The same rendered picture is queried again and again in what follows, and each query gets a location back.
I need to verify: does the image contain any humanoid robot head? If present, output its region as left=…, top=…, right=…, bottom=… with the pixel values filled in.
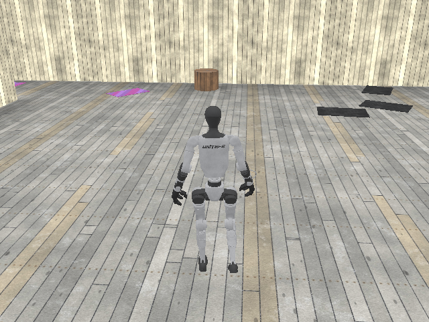
left=202, top=106, right=225, bottom=138

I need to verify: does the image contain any left robot upper arm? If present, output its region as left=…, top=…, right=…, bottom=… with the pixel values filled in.
left=181, top=136, right=200, bottom=173

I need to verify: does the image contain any robot left forearm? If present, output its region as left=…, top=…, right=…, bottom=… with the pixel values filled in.
left=174, top=163, right=188, bottom=192

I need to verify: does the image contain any left robot hand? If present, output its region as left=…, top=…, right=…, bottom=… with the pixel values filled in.
left=172, top=189, right=187, bottom=206

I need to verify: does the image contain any right robot upper arm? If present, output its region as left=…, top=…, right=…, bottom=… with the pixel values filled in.
left=227, top=135, right=247, bottom=171

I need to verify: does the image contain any robot right forearm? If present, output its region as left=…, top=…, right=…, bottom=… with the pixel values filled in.
left=240, top=161, right=253, bottom=186

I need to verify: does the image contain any robot torso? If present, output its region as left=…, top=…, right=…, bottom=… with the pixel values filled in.
left=198, top=132, right=229, bottom=201

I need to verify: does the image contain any right robot hand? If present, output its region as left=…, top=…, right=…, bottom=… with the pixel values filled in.
left=239, top=183, right=255, bottom=197

